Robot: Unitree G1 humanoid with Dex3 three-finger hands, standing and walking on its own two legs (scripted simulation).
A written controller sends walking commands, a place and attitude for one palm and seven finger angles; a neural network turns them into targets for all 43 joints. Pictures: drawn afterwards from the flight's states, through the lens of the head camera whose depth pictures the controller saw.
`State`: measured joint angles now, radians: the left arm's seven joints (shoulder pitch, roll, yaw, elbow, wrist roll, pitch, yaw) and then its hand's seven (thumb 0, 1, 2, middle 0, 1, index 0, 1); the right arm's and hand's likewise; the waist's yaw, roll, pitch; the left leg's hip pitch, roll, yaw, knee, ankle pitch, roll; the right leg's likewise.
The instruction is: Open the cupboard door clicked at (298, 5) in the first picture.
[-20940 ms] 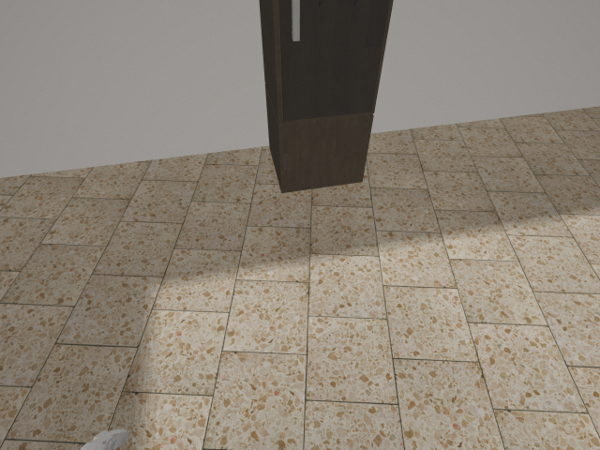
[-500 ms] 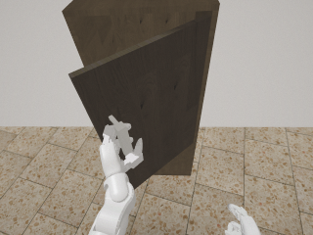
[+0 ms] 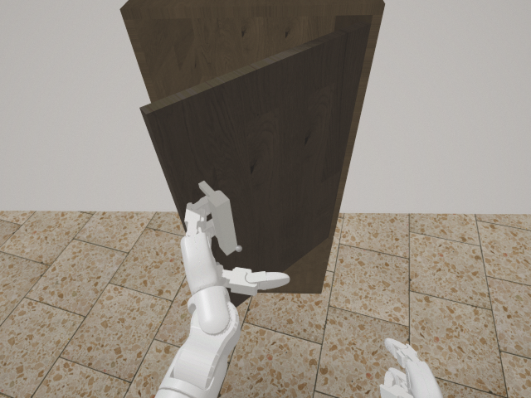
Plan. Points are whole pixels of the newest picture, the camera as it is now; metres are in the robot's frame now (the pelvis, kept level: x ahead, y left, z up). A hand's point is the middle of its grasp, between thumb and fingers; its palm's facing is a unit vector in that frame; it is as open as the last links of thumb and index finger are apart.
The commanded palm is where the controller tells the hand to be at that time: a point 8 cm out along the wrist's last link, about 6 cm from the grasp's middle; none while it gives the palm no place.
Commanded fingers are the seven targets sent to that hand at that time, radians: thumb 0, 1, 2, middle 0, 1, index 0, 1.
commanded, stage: open thumb and fingers to let go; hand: left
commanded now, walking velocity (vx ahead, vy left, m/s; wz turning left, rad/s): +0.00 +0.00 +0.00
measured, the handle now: (217, 218) +0.37 +0.10 +0.08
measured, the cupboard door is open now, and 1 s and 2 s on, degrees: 41 42 42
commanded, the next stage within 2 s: slide the hand sideways off the handle in 0.06 s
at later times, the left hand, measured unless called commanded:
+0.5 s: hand (231, 267) +0.28 +0.06 +0.08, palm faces -0.09 -0.99 +0.05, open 16.4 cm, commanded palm +0.25 +0.11 +0.08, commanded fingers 0.00 -0.50 0.30 -0.15 -0.30 -0.15 -0.30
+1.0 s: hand (201, 293) +0.25 +0.10 +0.08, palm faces -0.02 -1.00 +0.00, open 16.3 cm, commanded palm +0.22 +0.16 +0.08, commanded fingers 0.00 -0.50 0.30 -0.15 -0.30 -0.15 -0.30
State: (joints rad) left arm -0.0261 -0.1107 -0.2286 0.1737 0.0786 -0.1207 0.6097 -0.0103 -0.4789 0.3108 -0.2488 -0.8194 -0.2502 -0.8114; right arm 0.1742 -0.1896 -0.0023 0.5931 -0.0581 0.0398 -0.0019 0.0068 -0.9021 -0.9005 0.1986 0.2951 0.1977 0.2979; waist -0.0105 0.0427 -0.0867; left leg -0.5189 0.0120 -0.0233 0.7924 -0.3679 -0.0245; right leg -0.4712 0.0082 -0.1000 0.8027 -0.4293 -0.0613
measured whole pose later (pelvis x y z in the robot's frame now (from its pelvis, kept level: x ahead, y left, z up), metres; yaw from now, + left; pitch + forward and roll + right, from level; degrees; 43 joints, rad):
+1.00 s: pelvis +0.01 +0.02 +0.00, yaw -2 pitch +5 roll +0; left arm 0.33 0.06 -0.19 -0.15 -0.04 -0.19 0.11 -0.01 -0.50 0.30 -0.16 -0.31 -0.16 -0.31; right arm 0.24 -0.20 0.04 0.46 -0.01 -0.01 0.01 0.01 -0.90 -0.90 0.20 0.30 0.20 0.30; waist 0.01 0.03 -0.08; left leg -0.51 0.01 0.02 0.82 -0.40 0.01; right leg -0.47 0.00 -0.05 0.82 -0.44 -0.03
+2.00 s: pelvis +0.01 +0.04 +0.00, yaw -1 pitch +3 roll -2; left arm 0.51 0.24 0.10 -0.41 -0.22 -0.09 -0.13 -0.01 -0.45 0.32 -0.15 -0.30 -0.15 -0.30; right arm 0.27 -0.22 0.06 0.47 0.04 -0.15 -0.07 0.01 -0.90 -0.90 0.20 0.30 0.20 0.30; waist 0.04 0.06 -0.10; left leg -0.48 0.01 0.00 0.83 -0.41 0.02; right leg -0.41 0.00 -0.08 0.78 -0.43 -0.01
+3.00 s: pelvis +0.02 +0.03 +0.04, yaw -3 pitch -4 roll -1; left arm 0.47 0.33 0.31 -0.39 -0.06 -0.07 0.11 0.01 0.88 0.90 -0.21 -0.30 -0.21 -0.30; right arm 0.20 -0.22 0.02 0.64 0.00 -0.09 -0.07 0.01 -0.90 -0.90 0.20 0.30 0.20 0.30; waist 0.07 0.05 0.02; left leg -0.10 0.00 0.03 0.41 -0.24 0.02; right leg -0.05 0.01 -0.04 0.36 -0.24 -0.01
